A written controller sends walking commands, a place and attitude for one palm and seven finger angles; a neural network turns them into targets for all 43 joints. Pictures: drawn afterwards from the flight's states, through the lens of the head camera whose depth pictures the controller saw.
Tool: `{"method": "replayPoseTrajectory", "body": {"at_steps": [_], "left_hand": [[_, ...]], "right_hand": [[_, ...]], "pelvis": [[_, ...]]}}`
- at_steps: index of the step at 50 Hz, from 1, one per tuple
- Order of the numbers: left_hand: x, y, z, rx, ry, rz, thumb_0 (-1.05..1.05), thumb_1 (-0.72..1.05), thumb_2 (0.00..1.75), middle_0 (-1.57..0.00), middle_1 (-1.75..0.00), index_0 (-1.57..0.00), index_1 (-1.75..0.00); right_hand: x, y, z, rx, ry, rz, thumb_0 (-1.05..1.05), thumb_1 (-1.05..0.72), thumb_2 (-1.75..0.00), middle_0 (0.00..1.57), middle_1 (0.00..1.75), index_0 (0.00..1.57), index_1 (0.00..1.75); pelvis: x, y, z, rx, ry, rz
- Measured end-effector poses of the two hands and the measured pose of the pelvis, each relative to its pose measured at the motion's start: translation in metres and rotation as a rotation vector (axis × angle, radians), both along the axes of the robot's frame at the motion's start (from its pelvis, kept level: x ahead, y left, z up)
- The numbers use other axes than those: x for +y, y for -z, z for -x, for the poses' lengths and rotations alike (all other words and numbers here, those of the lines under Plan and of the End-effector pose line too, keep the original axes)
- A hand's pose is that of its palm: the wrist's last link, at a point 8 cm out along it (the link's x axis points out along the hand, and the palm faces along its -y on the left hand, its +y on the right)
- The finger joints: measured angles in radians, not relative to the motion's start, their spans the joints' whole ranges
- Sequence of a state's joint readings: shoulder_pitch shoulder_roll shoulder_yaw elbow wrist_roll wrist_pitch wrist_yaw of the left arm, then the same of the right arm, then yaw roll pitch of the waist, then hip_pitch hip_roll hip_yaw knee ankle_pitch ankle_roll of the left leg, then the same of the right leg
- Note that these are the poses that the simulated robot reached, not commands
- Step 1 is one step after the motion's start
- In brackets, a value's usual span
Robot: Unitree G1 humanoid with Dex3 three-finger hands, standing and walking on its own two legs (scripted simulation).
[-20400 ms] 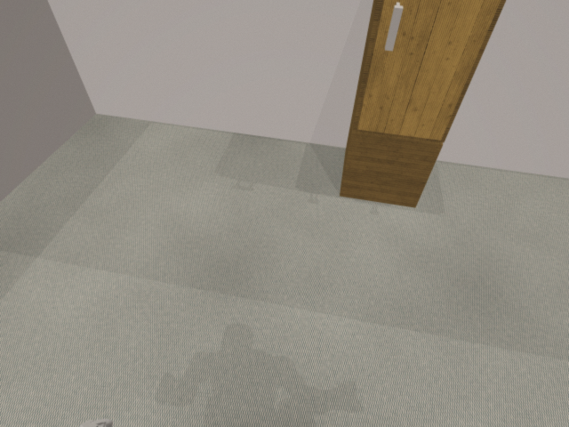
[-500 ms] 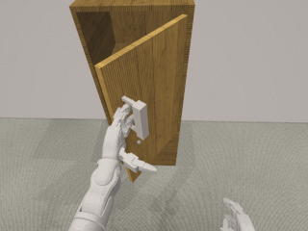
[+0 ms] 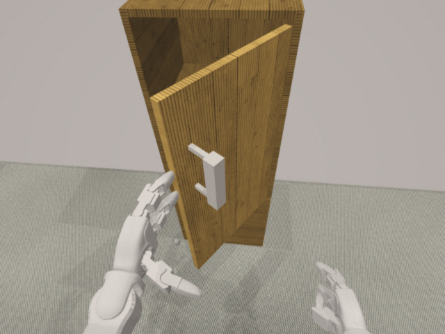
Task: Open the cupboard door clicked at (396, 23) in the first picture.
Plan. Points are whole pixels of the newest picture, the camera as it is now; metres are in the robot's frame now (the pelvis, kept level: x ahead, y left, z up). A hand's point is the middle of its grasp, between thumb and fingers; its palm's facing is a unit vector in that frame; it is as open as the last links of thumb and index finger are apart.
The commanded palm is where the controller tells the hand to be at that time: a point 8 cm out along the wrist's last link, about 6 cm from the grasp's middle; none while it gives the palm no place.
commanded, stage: slide the hand sideways off the handle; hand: left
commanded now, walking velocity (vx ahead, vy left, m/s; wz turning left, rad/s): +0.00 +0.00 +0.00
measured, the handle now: (206, 176) +0.37 +0.07 +0.09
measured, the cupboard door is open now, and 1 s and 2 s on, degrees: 54 54 54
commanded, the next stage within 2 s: draw the hand back to the body in 0.10 s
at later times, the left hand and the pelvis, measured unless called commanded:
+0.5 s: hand (144, 252) +0.21 +0.14 +0.12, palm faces -0.02 -1.00 -0.06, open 16.3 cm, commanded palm +0.18 +0.19 +0.12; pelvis -0.01 +0.00 +0.00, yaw +0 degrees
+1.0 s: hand (80, 245) +0.20 +0.22 +0.14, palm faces +0.28 -0.89 -0.35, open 13.9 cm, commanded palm +0.15 +0.26 +0.16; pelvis -0.01 +0.01 +0.02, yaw -1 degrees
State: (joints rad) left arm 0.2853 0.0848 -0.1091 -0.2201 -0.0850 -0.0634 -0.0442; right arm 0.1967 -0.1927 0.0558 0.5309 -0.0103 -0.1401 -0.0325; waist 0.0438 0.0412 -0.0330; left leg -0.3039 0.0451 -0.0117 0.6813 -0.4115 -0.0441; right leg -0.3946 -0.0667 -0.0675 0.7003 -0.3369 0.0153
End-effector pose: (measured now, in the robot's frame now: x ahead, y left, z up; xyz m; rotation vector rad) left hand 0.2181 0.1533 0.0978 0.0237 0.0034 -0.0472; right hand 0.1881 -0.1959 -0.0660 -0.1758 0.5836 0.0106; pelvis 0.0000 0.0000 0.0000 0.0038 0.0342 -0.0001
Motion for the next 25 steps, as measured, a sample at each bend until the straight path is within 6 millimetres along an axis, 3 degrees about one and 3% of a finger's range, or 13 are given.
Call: {"method": "replayPoseTrajectory", "body": {"at_steps": [13, 25], "left_hand": [[0.011, 0.0, 0.015, -0.014, 0.005, 0.0, -0.01, -0.5, 0.3, -0.16, -0.3, -0.15, -0.3], [0.036, -0.022, 0.031, -0.051, -0.022, -0.033, -0.01, -0.5, 0.3, -0.16, -0.3, -0.15, -0.3]], "right_hand": [[-0.008, 0.009, 0.017, 0.002, 0.025, 0.016, 0.02, -0.9, -0.9, 0.2, 0.3, 0.2, 0.29], [-0.008, 0.001, 0.019, -0.051, 0.027, 0.013, 0.02, -0.9, -0.9, 0.2, 0.3, 0.2, 0.29]], "pelvis": [[0.002, 0.005, 0.002, 0.011, -0.004, 0.003], [0.003, 0.002, 0.006, -0.017, -0.003, 0.006]]}}
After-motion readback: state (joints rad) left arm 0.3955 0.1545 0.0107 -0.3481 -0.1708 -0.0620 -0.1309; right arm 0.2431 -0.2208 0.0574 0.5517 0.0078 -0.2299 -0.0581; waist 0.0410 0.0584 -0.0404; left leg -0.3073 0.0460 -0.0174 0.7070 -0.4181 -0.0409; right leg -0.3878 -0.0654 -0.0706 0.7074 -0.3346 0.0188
